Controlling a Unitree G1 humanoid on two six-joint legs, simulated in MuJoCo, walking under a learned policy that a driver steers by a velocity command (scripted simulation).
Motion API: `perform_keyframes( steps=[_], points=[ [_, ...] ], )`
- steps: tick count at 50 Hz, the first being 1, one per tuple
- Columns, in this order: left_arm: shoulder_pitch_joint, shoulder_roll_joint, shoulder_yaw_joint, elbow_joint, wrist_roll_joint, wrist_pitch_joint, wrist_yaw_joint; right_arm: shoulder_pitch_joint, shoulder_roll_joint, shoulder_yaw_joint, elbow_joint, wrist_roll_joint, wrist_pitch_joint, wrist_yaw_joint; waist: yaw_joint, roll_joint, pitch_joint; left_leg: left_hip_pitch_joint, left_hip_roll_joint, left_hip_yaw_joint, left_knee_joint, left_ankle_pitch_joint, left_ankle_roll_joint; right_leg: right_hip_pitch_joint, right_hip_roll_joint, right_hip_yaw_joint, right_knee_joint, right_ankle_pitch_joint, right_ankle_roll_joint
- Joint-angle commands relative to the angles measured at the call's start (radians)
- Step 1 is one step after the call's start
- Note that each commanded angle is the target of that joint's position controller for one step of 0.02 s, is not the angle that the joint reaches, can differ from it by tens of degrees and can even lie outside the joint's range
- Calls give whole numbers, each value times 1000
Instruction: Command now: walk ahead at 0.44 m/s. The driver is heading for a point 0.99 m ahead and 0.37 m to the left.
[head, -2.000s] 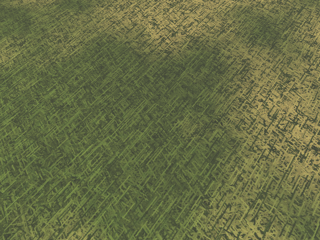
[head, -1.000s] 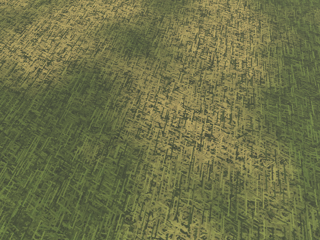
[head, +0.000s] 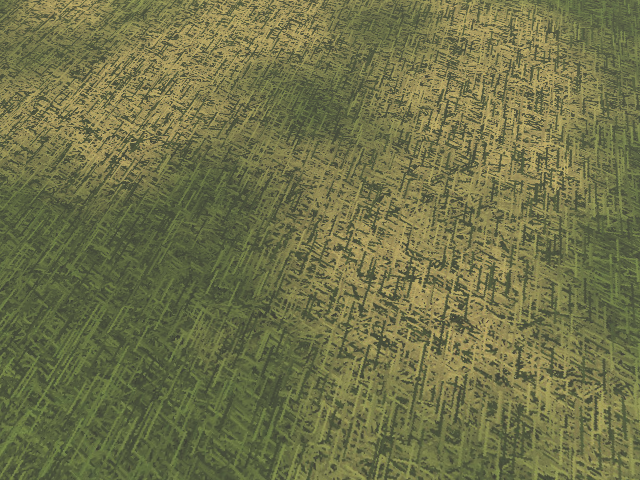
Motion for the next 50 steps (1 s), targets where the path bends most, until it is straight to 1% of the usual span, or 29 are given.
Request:
perform_keyframes(
  steps=[1,4,6,7,8,9,10,11,12,13,14,16,18,19,23,29,31,34,35,36,37,38,39,40,41,42,43,45,50],
  points=[
    [-30,185,24,-64,2,-12,26,-206,7,19,-130,-7,-7,7,7,-111,128,56,-25,44,-285,182,-23,-186,-191,90,-182,418,-137],
    [19,205,36,-45,-19,-20,27,-235,-47,6,-157,6,2,3,-9,-129,142,107,-44,14,-424,245,12,-98,-242,82,-190,446,-122],
    [8,213,44,-50,-14,-14,26,-188,-88,-14,-153,5,0,4,-55,-137,85,175,-68,7,-452,230,48,2,-268,66,-92,694,-96],
    [-3,224,50,-55,-6,-4,25,-113,-111,-29,-134,5,2,2,-98,-156,19,259,-90,17,-433,196,67,40,-271,53,6,869,-81],
    [-15,218,50,-62,3,10,25,27,-140,-50,-91,7,8,-3,-169,-158,-68,415,-118,36,-421,162,93,31,-248,26,179,991,-61],
    [-19,203,43,-74,12,18,24,182,-166,-68,-45,9,16,-12,-236,-142,-151,644,-82,3,-412,150,122,-98,-210,11,397,916,-36],
    [91,85,12,-95,23,11,12,305,-249,-86,-17,-20,19,-17,-196,81,-308,1022,172,-381,-433,-12,248,-455,-83,-11,789,483,5],
    [123,34,-7,-78,3,-15,1,326,-209,-71,0,-20,20,-8,-176,236,-430,1083,320,-817,-676,-232,342,-614,44,88,1060,-212,20],
    [18,142,23,-112,-29,-39,-7,231,-151,-51,-9,-12,11,-3,-168,157,-248,926,286,-776,-746,-331,290,-717,-19,145,1159,-194,-6],
    [-78,179,31,-148,-47,-50,-6,136,-119,-41,-28,-15,3,-1,-140,87,-111,751,258,-618,-769,-282,256,-736,-72,110,1145,-110,-26],
    [-116,170,33,-158,-40,-51,2,65,-99,-34,-33,-24,-8,5,-100,5,-33,585,220,-489,-799,-152,237,-696,-123,91,1076,-27,-28],
    [-77,141,41,-149,-18,-25,15,11,-65,-25,-30,-38,-21,12,-33,38,-16,427,153,-336,-843,-29,211,-573,-177,96,980,44,-24],
    [-71,113,40,-154,-12,-3,20,32,-66,-24,-11,-31,-25,11,-16,40,3,364,136,-273,-883,3,226,-560,-189,80,913,52,-8],
    [-104,117,42,-170,-9,3,23,52,-82,-27,-2,-30,-26,6,-18,37,20,355,135,-252,-902,8,233,-592,-196,74,871,82,4],
    [-281,134,49,-242,12,-5,24,149,-124,-37,26,-25,-18,-26,-61,-1,56,420,127,-224,-921,60,232,-730,-197,67,621,297,51],
    [-488,108,33,-308,-6,-31,-2,273,-142,-45,57,-4,7,-47,-131,10,62,488,103,-194,-851,107,194,-641,-111,32,304,433,84],
    [-523,124,33,-330,-12,-40,-12,296,-141,-49,62,0,18,-50,-131,22,60,545,125,-228,-797,109,187,-623,-99,48,243,390,78],
    [-455,180,51,-328,-17,-55,-18,278,-160,-61,52,-1,33,-55,-73,68,21,587,151,-283,-693,181,160,-490,-80,45,192,275,49],
    [-347,214,69,-300,-16,-59,-13,267,-145,-56,43,-3,36,-54,-18,66,-38,568,111,-263,-583,275,137,-340,-70,31,163,246,21],
    [-175,271,90,-268,0,-65,-5,252,-95,-38,17,-15,34,-50,55,29,-182,455,46,-219,-340,241,105,-71,-163,108,210,240,-37],
    [-42,364,117,-250,16,-55,4,315,-4,-15,-22,-16,21,-48,53,-186,-340,93,-107,-94,23,-54,27,316,-401,451,192,129,-151],
    [-30,322,103,-246,13,-47,-2,352,-16,-12,-34,5,7,-47,39,-342,-401,-81,-117,-151,222,-394,21,366,-488,734,76,0,-216],
    [-97,225,76,-264,9,-47,-2,299,-115,-38,-34,25,5,-49,38,-227,-261,-146,-54,-191,304,-328,28,253,-445,601,61,-43,-172],
    [-160,184,64,-275,6,-44,-2,245,-126,-45,-43,24,9,-51,23,-163,-163,-140,-9,-163,298,-239,29,117,-403,440,44,21,-134],
    [-217,161,57,-276,9,-42,-4,218,-112,-48,-49,15,14,-53,-2,-120,-97,-104,21,-154,253,-167,25,-3,-361,343,7,88,-119],
    [-251,139,51,-275,13,-43,-5,212,-100,-55,-51,8,24,-52,-28,-136,-51,-66,49,-158,210,-119,23,-86,-327,261,-29,142,-107],
    [-269,139,52,-271,17,-44,-5,221,-76,-54,-57,10,37,-47,-47,-153,-30,-25,63,-150,193,-88,19,-145,-312,201,-60,174,-106],
    [-270,155,61,-260,17,-51,-3,206,-44,-50,-80,8,57,-41,-60,-131,-7,-26,74,-136,166,-45,7,-186,-307,114,-99,263,-127],
    [-250,201,78,-244,17,-46,13,93,-33,-45,-141,-1,60,-23,-44,-87,28,-53,70,-112,-90,166,-7,-164,-291,-57,-129,368,-128]
  ],
)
